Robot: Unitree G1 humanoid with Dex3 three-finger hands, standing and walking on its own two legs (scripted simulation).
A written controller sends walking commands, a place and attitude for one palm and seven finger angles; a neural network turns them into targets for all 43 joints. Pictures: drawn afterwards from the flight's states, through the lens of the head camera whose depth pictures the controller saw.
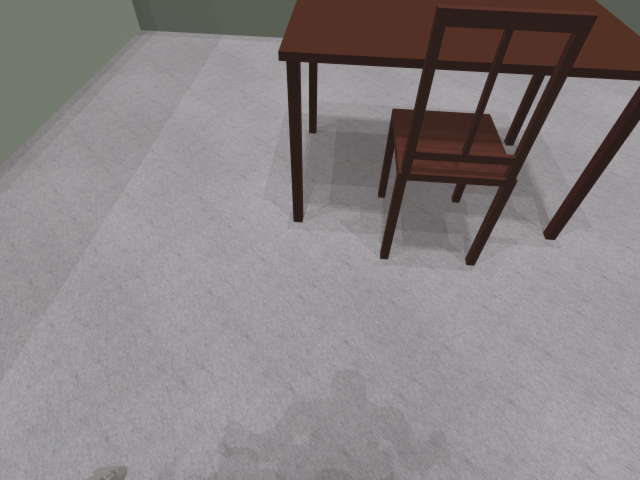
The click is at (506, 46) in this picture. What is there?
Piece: chair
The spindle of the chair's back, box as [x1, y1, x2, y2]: [462, 30, 513, 154]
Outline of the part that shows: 513,30 503,31 462,149 463,154 468,153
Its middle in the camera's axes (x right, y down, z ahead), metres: +0.45 -0.39 +1.08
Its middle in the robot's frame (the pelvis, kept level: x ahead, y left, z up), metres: +1.08 -0.40 -0.05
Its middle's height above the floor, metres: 0.72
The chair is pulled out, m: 0.00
